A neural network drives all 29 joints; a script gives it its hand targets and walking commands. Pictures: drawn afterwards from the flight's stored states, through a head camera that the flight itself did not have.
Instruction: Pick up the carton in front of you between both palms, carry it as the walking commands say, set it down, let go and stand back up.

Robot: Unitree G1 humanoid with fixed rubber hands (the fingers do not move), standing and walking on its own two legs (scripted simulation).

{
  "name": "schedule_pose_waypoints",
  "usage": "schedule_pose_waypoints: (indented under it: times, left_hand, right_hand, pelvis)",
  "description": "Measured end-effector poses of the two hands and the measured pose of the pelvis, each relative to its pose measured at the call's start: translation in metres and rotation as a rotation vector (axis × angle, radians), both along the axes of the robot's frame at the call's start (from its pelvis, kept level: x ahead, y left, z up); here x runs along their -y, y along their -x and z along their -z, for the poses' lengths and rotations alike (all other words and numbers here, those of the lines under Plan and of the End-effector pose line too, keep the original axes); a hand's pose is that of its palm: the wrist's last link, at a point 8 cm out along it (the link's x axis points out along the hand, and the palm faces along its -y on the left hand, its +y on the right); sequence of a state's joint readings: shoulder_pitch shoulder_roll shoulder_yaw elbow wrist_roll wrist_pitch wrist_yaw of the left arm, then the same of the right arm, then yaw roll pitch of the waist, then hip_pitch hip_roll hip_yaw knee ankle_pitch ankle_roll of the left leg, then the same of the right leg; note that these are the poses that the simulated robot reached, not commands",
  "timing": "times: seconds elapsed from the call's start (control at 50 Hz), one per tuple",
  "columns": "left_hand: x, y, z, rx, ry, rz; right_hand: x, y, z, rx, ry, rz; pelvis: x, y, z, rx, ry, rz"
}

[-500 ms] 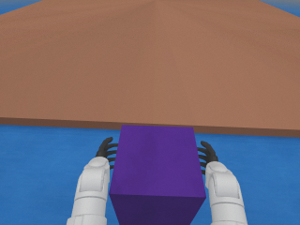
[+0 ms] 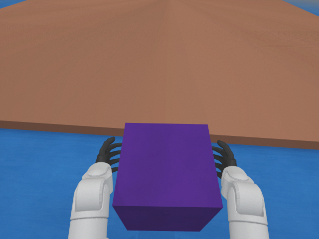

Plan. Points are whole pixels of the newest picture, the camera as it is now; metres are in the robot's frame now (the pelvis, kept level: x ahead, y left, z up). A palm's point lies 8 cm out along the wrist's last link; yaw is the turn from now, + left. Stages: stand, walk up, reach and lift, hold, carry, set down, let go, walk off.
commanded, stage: carry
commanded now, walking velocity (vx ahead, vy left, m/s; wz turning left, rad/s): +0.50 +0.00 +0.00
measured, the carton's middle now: (164, 180) +0.30 +0.00 +0.01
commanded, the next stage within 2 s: none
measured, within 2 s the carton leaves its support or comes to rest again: neither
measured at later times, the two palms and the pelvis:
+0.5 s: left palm (106, 114) +0.47 +0.19 +0.09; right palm (202, 114) +0.49 -0.11 +0.09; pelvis +0.25 +0.02 +0.00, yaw +1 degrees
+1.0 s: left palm (121, 61) +0.80 +0.19 +0.12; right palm (191, 63) +0.80 -0.11 +0.12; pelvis +0.56 +0.04 +0.00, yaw +1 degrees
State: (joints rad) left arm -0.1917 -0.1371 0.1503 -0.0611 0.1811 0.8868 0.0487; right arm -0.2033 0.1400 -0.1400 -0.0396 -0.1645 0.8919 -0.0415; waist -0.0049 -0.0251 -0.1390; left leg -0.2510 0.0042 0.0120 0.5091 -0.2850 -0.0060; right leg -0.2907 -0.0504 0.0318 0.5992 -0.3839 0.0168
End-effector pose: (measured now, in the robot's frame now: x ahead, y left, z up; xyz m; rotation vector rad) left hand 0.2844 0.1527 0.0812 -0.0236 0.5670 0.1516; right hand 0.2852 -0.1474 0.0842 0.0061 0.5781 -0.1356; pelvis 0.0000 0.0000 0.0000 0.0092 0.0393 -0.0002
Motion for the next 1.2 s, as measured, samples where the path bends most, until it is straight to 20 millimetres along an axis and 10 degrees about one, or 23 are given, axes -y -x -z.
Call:
schedule_pose_waypoints:
  times: [0.24, 0.38, 0.56, 0.74, 1.08, 1.2]
  left_hand:
    - [0.019, -0.072, -0.019, -0.02, 0.025, 0.009]
    - [-0.006, -0.112, -0.017, -0.101, 0.054, -0.089]
    - [-0.046, -0.234, 0.002, -0.045, 0.088, -0.076]
    - [-0.042, -0.344, -0.011, -0.112, 0.081, 0.057]
    - [-0.03, -0.58, -0.036, 0.084, 0.047, -0.07]
    - [-0.027, -0.659, -0.046, 0.027, 0.07, -0.131]
  right_hand:
    - [0.019, -0.062, -0.014, -0.02, -0.051, 0.06]
    - [-0.007, -0.127, -0.015, -0.104, -0.07, -0.013]
    - [-0.046, -0.241, 0.002, -0.046, -0.053, 0.007]
    - [-0.043, -0.315, -0.013, -0.108, -0.048, 0.134]
    - [-0.029, -0.589, -0.025, 0.079, -0.093, 0.003]
    - [-0.027, -0.683, -0.034, 0.017, -0.129, -0.022]
  pelvis:
    - [0.011, -0.099, 0.0, -0.06, 0.037, -0.028]
    - [0.004, -0.171, -0.012, -0.067, -0.004, -0.031]
    - [-0.038, -0.29, 0.019, -0.025, -0.012, 0.002]
    - [-0.061, -0.383, -0.012, -0.045, 0.034, 0.026]
    - [-0.023, -0.622, 0.022, -0.012, 0.033, -0.035]
    - [-0.009, -0.684, 0.002, -0.026, 0.007, -0.046]
